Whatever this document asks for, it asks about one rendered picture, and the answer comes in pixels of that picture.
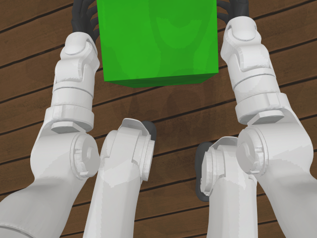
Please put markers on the right robot upper arm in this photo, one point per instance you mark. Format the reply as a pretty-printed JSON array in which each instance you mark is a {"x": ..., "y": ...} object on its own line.
[{"x": 280, "y": 155}]

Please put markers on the right robot hand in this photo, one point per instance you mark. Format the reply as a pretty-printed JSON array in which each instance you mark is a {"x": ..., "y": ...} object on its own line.
[{"x": 234, "y": 9}]

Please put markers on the left robot upper arm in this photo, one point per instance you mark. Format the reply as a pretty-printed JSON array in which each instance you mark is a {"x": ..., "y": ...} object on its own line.
[{"x": 61, "y": 164}]

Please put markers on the robot left forearm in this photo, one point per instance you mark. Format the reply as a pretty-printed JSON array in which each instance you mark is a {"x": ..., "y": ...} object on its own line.
[{"x": 73, "y": 88}]

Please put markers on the right robot foot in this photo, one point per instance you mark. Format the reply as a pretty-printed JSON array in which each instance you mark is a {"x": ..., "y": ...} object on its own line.
[{"x": 200, "y": 152}]

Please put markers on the robot right forearm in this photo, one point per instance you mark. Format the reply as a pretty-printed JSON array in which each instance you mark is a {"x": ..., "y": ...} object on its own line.
[{"x": 258, "y": 97}]

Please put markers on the left robot hand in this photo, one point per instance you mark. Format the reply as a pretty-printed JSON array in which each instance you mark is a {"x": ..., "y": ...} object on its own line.
[{"x": 82, "y": 16}]

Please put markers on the left robot shin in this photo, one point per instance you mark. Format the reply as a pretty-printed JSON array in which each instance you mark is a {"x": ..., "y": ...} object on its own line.
[{"x": 109, "y": 140}]

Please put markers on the carton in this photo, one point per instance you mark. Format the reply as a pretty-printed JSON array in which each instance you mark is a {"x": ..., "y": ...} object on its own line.
[{"x": 148, "y": 43}]

